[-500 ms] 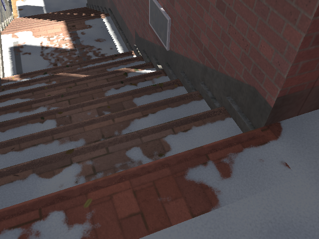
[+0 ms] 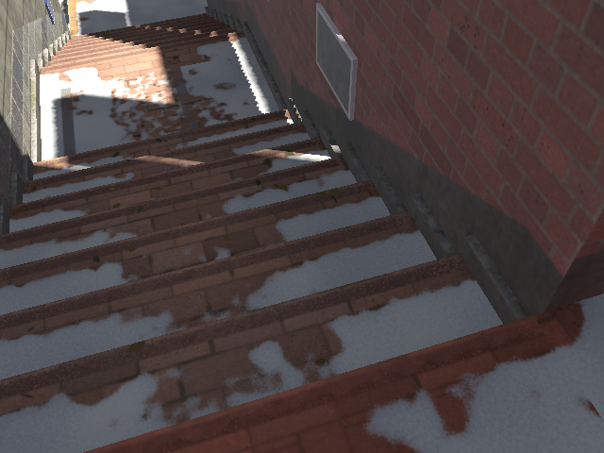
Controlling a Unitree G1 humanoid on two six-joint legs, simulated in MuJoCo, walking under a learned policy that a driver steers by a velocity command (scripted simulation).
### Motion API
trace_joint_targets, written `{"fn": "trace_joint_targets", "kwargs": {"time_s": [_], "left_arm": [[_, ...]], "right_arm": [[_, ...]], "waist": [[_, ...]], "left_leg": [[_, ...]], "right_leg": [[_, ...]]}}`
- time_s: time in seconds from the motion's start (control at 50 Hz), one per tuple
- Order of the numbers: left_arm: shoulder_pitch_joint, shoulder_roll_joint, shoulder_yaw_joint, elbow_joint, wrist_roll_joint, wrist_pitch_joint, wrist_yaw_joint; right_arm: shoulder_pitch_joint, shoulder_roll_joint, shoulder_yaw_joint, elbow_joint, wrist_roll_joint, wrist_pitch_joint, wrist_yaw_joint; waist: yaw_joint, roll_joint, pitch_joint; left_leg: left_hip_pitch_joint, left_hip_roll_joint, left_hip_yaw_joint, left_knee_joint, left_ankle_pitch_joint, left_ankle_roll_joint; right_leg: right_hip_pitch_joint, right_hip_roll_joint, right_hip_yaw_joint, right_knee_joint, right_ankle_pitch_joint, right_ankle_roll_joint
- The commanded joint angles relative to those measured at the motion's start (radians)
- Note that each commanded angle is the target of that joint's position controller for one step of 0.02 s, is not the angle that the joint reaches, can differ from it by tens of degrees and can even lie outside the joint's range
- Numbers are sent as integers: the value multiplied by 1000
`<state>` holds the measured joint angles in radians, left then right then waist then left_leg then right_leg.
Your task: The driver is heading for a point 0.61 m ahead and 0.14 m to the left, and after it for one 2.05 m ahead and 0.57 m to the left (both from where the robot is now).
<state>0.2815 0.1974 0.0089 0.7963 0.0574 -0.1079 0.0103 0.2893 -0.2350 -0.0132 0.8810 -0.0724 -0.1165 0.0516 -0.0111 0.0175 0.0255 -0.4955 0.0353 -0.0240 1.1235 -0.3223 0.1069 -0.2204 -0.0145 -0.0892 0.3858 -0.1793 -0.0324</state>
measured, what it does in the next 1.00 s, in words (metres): walks ahead: left foot, then right foot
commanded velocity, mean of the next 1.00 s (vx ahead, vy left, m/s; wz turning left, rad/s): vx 0.40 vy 0.00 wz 0.21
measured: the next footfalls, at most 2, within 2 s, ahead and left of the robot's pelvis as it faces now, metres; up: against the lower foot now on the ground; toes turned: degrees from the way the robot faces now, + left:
left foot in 0.34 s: +0.34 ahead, +0.19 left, +0.00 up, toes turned +14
right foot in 0.78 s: +0.54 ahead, +0.05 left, +0.00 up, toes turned +16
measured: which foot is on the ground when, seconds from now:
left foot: up 0.00-0.32, down 0.34-0.80, up 0.82-1.00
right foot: down 0.00-0.38, up 0.40-0.76, down 0.78-1.00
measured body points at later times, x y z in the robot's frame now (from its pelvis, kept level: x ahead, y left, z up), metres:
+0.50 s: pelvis +0.27 +0.09 -0.01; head +0.28 +0.10 +0.44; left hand +0.25 +0.35 -0.15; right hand +0.41 -0.14 -0.14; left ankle +0.30 +0.18 -0.74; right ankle +0.21 -0.09 -0.65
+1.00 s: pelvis +0.45 +0.12 -0.01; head +0.47 +0.12 +0.44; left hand +0.42 +0.39 -0.14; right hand +0.71 -0.06 -0.09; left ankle +0.42 +0.28 -0.67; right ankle +0.50 +0.04 -0.74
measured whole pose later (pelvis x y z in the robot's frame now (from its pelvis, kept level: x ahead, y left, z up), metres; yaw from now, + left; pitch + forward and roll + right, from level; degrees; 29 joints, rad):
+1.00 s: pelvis +0.45 +0.12 -0.01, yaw +13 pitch +3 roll -1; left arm 0.36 0.25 0.05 0.86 0.06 -0.11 -0.02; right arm 0.08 -0.27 -0.02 0.68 -0.07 -0.06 -0.01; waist 0.06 0.02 -0.02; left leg -0.59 0.05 -0.08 1.13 -0.47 -0.11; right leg -0.36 0.08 0.03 0.53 -0.21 -0.09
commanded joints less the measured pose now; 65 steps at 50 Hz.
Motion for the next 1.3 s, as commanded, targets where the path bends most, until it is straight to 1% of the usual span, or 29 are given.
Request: {"fn": "trace_joint_targets", "kwargs": {"time_s": [0.02,0.14,0.28,0.34,0.36,0.38,0.4,0.42,0.44,0.46,0.52,0.66,0.68,0.74,0.78,0.8,0.82,0.84,0.86,0.9,1.0,1.1,1.14,1.16,1.18,1.2,1.22,1.24,1.3], "left_arm": [[2,62,9,-43,11,-22,25],[116,116,19,50,44,-29,-5],[215,167,32,146,28,-9,-8],[214,217,48,159,30,2,-3],[233,190,36,154,58,-6,-10],[296,76,-9,100,80,-19,-28],[195,120,-1,97,38,-17,-74],[10,112,3,52,3,-16,-82],[-84,141,11,34,6,-22,-62],[-44,157,18,21,32,-22,-33],[11,49,-12,21,31,3,-1],[-119,59,-14,2,3,20,-67],[27,75,-5,53,25,10,-82],[123,188,49,71,10,-25,-83],[375,219,77,141,-7,-44,-65],[187,298,79,44,-38,-48,-44],[142,292,70,10,6,-48,-47],[124,271,90,37,32,-55,-43],[3,239,90,7,17,-51,-48],[-65,122,50,-19,-5,-26,-25],[-21,230,85,-47,-7,-18,-25],[37,240,99,-110,-32,-6,-54],[19,216,85,-113,-40,17,-64],[72,159,62,-103,-36,24,-68],[112,36,26,-166,-22,18,-67],[47,146,54,-177,-8,16,-54],[8,231,110,-117,-58,100,-1],[54,193,100,-114,-64,136,6],[23,139,77,-116,-76,195,-10]], "right_arm": [[-38,6,6,-75,-1,6,16],[-184,0,16,-119,19,40,62],[-307,-49,-11,-157,12,47,39],[-215,-113,-47,-145,41,20,17],[-50,-179,-80,-104,39,8,-8],[205,-223,-95,-53,41,15,-33],[365,-232,-90,20,27,30,-37],[359,-239,-110,59,11,6,-36],[244,-215,-110,44,34,-8,-36],[168,-143,-80,31,45,-14,-33],[0,-46,-38,-21,40,-18,-19],[91,-129,-50,-8,6,-19,18],[54,-130,-45,-21,-32,-17,22],[-76,-139,-36,-72,4,-10,-7],[-200,-198,-51,-112,35,-10,-9],[32,-46,-20,-87,22,-22,4],[155,-35,-21,-96,32,-15,-8],[57,-114,-44,-118,38,-1,-36],[4,-145,-47,-178,43,16,-65],[-39,-113,-30,-181,-16,43,-91],[-37,-38,1,-229,10,80,-54],[-105,-100,-11,-284,47,95,-73],[-71,-116,-20,-281,75,81,-84],[-32,-173,-43,-281,77,66,-95],[-19,-285,-76,-303,62,44,-104],[9,-244,-80,-297,-19,30,-89],[24,-104,-40,-245,74,81,-72],[-16,-80,-28,-262,91,105,-63],[-62,-89,-25,-255,61,115,-76]], "waist": [[-6,-90,2],[22,-85,39],[53,-82,83],[-24,-95,0],[-67,-52,-111],[-110,126,-388],[-182,77,-437],[-218,9,-170],[-190,35,-18],[-113,62,-59],[25,19,-11],[-11,39,-26],[44,40,-54],[107,19,-54],[238,-73,-94],[54,-284,-247],[-5,-232,-314],[14,-64,-168],[-15,-113,-125],[-28,2,-80],[-30,-71,-107],[48,-137,-152],[13,-105,-150],[10,-48,-199],[50,215,-267],[-33,114,-183],[21,-139,-137],[54,-80,-127],[55,119,-101]], "left_leg": [[-169,86,-45,-56,99,-6],[-118,67,15,-380,416,-34],[-156,9,51,-524,270,-1],[139,-114,129,-592,285,53],[433,-123,88,-502,402,107],[986,81,-295,-511,395,302],[1086,235,-654,-742,337,348],[957,207,-586,-814,145,233],[728,178,-499,-841,53,192],[588,155,-459,-852,63,202],[192,135,-353,-943,128,199],[20,67,-108,-873,570,142],[-14,77,-88,-776,674,122],[45,79,-48,-608,909,53],[46,-6,-13,-162,858,11],[-15,-108,11,125,102,-88],[-105,-142,-93,277,-375,-121],[-154,-87,-137,366,-372,-145],[-256,-46,-156,356,-366,-162],[-153,30,-138,200,-291,-207],[144,-17,68,-109,-115,-244],[109,-59,18,-462,-65,-195],[265,-55,9,-724,203,-102],[442,43,-47,-762,494,5],[687,343,-347,-731,1065,347],[632,495,-443,-800,1067,418],[588,408,-298,-673,1253,259],[524,319,-184,-696,1207,164],[395,176,-12,-738,1105,69]], "right_leg": [[118,-293,192,-303,111,-199],[109,-261,-50,-303,354,-191],[392,-314,-117,-205,479,-153],[337,-269,-207,32,859,-107],[158,-226,-223,249,801,-51],[-249,-122,-170,571,358,54],[-417,21,-22,791,-345,63],[-618,-6,138,870,-333,18],[-649,-65,166,896,-282,9],[-540,-84,189,864,-247,-8],[-324,-113,173,770,-184,-9],[-136,-45,48,377,272,35],[-48,-45,57,552,383,35],[35,-13,28,522,170,35],[210,28,19,295,214,-34],[325,-215,384,115,976,-319],[309,-394,694,33,1152,-522],[197,-369,622,49,1052,-464],[96,-368,660,9,600,-437],[-94,-264,535,-44,506,-362],[-271,-54,287,-12,455,-251],[5,-186,538,77,477,-300],[-59,-163,555,119,407,-262],[-154,-103,499,208,213,-181],[-451,101,256,441,-259,-22],[-608,76,228,667,-522,75],[-494,60,186,750,-470,47],[-441,61,186,760,-385,56],[-329,78,148,780,-196,67]]}}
